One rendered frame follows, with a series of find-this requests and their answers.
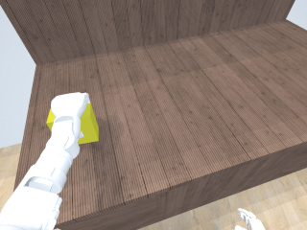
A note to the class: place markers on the robot right hand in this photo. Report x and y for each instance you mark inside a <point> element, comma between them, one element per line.
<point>250,219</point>

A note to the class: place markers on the robot left hand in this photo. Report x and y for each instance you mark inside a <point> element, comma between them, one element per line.
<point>74,103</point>

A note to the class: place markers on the sponge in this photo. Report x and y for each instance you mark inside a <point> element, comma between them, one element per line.
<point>89,126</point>

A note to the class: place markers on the table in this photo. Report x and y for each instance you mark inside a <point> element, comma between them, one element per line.
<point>195,101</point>

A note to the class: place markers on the robot left forearm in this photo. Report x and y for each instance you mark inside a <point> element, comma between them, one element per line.
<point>50,170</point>

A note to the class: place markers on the left robot upper arm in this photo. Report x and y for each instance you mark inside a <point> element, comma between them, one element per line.
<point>32,209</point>

